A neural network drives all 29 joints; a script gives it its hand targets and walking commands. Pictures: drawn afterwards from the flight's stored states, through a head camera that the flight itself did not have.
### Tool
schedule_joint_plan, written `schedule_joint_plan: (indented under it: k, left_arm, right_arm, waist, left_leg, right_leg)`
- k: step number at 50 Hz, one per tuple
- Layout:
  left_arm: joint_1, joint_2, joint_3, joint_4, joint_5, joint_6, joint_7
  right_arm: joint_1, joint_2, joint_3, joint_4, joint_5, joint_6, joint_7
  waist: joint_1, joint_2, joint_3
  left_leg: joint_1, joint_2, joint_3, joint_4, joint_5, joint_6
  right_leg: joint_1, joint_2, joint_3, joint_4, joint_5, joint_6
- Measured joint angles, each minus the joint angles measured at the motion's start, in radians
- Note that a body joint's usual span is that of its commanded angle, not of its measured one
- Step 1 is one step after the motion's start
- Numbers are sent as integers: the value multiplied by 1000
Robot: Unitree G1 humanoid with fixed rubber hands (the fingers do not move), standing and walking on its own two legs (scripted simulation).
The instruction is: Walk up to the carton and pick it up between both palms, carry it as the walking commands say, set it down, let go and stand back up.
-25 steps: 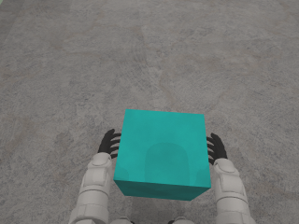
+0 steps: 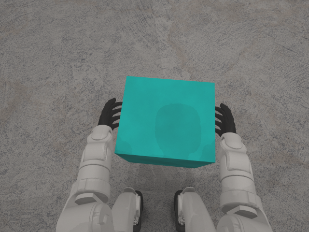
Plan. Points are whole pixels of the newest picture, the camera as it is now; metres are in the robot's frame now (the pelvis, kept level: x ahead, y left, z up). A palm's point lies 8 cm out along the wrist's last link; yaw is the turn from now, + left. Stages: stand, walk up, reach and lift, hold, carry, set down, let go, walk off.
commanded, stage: set down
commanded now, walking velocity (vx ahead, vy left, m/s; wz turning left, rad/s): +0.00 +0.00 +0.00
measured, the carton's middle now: (165, 128) +0.40 -0.01 -0.15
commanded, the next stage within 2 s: none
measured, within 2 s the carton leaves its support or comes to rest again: neither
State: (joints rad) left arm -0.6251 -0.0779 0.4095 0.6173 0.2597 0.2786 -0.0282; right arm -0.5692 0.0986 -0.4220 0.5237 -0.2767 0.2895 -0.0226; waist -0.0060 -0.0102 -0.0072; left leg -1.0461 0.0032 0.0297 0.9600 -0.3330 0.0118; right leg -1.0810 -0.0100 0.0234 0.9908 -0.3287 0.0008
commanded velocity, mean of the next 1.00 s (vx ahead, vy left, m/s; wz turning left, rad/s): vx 0.00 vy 0.00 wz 0.00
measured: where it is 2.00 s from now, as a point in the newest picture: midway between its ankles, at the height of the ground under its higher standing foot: (158, 219)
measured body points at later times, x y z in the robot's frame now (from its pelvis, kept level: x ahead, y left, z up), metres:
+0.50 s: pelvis -0.01 +0.01 -0.08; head +0.23 +0.00 +0.31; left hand +0.43 +0.16 -0.17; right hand +0.43 -0.17 -0.16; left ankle +0.06 +0.13 -0.66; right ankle +0.07 -0.11 -0.66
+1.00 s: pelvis -0.02 +0.01 -0.15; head +0.27 +0.01 +0.20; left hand +0.46 +0.16 -0.26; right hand +0.46 -0.17 -0.26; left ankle +0.06 +0.13 -0.66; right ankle +0.07 -0.11 -0.66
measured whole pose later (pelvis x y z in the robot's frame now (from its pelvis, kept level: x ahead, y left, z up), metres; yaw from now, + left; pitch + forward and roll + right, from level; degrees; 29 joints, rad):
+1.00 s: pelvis -0.02 +0.01 -0.15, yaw +2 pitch +43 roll +2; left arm -0.95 0.00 0.41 0.64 0.19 0.29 0.03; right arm -0.90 -0.03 -0.44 0.56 -0.21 0.31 -0.03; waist -0.01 -0.01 -0.08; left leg -1.83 -0.01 0.02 1.55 -0.49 0.00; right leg -1.85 -0.01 0.03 1.57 -0.48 0.00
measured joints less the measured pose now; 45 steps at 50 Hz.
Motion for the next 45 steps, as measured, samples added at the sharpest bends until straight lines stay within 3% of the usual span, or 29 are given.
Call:
schedule_joint_plan:
  k: [15,45]
  left_arm:
    - [-72,4,0,0,-34,-12,24]
    - [-276,65,0,8,-71,4,47]
  right_arm:
    - [-72,-40,-1,0,38,-9,2]
    - [-286,-102,-16,14,67,12,-6]
  waist:
    - [0,0,-104]
    - [0,0,-91]
  left_leg:
    - [-337,-3,-1,233,-72,-1]
    - [-728,-13,-12,548,-149,-8]
  right_leg:
    - [-326,0,6,212,-62,0]
    - [-717,0,6,534,-145,0]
